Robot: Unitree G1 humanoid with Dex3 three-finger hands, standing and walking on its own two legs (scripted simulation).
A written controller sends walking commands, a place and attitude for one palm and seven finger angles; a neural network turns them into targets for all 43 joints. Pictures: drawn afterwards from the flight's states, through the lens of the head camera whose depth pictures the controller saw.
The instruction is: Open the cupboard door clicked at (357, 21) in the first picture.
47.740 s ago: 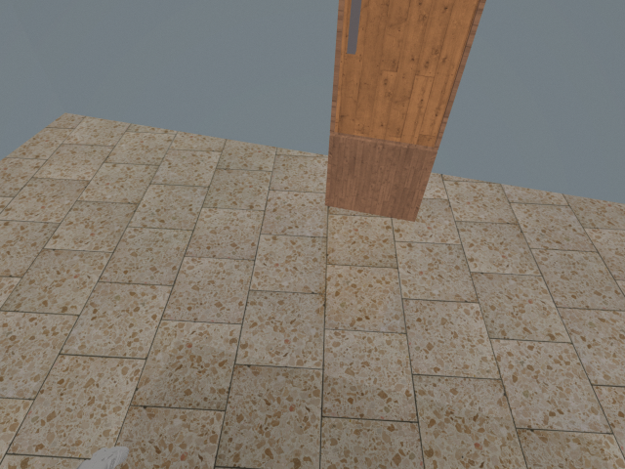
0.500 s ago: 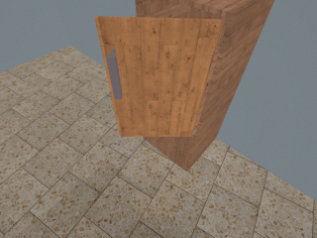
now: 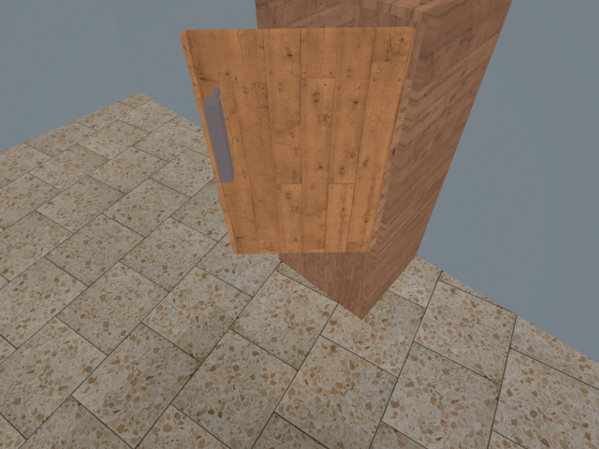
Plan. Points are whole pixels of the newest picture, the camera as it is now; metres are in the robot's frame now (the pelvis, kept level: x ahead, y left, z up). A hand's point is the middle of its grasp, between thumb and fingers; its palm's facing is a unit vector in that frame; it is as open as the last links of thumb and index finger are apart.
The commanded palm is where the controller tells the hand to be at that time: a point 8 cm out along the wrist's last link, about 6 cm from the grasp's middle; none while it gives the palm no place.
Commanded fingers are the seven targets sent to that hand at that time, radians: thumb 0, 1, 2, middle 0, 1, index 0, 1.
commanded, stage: shuffle to correct the standing spot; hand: left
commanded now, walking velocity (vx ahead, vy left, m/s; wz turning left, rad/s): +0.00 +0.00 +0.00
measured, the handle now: (221, 136) +0.64 +0.20 +0.07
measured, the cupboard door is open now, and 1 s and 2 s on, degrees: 42 42 42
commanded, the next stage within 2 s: come to a stop and stand still in 0.52 s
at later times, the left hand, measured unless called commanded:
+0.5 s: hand out of the picture +0.02 +0.15 -0.19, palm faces +0.05 -0.99 -0.15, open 7.4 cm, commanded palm none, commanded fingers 0.00 0.90 0.90 -0.20 -0.30 -0.20 -0.30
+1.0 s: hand out of the picture +0.15 +0.14 -0.19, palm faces +0.13 -0.97 -0.19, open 7.3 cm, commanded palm none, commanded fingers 0.00 0.90 0.90 -0.20 -0.30 -0.20 -0.30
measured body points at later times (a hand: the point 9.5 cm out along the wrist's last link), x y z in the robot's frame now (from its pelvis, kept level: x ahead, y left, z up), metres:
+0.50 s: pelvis +0.06 -0.01 -0.01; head +0.08 +0.00 +0.44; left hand +0.01 +0.20 -0.18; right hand +0.03 -0.23 -0.17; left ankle -0.02 +0.10 -0.74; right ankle +0.00 -0.12 -0.70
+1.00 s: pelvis +0.13 -0.05 -0.01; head +0.16 -0.03 +0.44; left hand +0.14 +0.19 -0.17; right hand +0.24 -0.27 -0.16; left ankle +0.17 +0.06 -0.74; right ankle +0.14 -0.13 -0.74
